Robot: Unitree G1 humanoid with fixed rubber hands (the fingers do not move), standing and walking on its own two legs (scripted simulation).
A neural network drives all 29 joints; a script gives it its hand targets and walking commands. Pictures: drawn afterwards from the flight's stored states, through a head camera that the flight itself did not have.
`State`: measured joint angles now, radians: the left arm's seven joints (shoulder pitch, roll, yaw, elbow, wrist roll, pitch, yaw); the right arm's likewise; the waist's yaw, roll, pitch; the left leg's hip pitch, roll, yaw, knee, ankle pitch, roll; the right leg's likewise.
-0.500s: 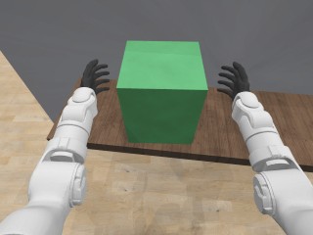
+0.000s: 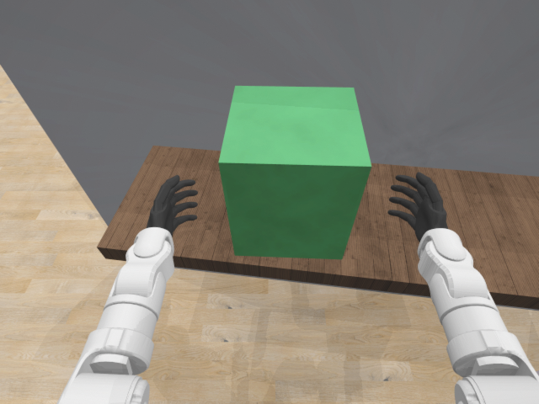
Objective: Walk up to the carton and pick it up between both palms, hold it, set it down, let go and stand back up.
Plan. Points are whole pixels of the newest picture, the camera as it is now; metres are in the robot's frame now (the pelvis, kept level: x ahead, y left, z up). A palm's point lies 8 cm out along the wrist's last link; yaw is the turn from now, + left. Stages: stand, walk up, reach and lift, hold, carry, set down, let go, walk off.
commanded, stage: set down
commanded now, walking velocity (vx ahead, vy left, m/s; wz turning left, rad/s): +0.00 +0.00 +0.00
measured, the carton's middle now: (290, 176) +0.48 -0.06 +0.04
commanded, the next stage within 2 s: let go in 1.84 s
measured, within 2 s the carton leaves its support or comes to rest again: neither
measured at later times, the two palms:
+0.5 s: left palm (149, 288) +0.29 +0.18 +0.01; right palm (424, 274) +0.26 -0.24 +0.02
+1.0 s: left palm (141, 332) +0.24 +0.20 -0.03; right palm (417, 312) +0.22 -0.23 -0.02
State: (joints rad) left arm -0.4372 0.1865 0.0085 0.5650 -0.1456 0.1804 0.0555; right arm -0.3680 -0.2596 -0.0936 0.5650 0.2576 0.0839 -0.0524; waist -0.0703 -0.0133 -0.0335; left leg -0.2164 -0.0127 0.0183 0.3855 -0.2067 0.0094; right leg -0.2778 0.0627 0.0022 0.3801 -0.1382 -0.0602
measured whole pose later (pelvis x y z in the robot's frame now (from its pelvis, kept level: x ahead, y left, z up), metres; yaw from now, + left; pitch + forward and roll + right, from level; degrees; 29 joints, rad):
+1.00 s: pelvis +0.02 +0.00 +0.00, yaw +0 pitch -2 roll +0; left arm 0.11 0.21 -0.12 0.46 -0.17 -0.13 0.06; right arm 0.13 -0.18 -0.06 0.47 0.14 -0.14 -0.01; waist -0.01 -0.01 0.02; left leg -0.10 -0.02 0.01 0.38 -0.24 0.01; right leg -0.17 0.06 0.01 0.39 -0.19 -0.06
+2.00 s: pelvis +0.02 +0.02 +0.00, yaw +0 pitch -4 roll -1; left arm 0.20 0.20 -0.02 0.53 -0.01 0.11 0.05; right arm 0.18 -0.16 -0.04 0.76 -0.01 -0.20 0.04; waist 0.03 -0.02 0.10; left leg -0.07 -0.01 0.03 0.42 -0.28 0.03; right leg -0.12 0.06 0.01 0.39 -0.19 -0.04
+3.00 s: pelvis +0.01 +0.04 -0.01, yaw -12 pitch +0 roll +0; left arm 0.30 0.21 0.04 0.78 0.03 0.04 0.02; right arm 0.39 -0.15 -0.04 0.86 -0.04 0.01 -0.02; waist -0.05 -0.05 -0.08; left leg -0.22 -0.05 0.11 0.54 -0.33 0.09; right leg -0.34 0.02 0.08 0.82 -0.46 -0.02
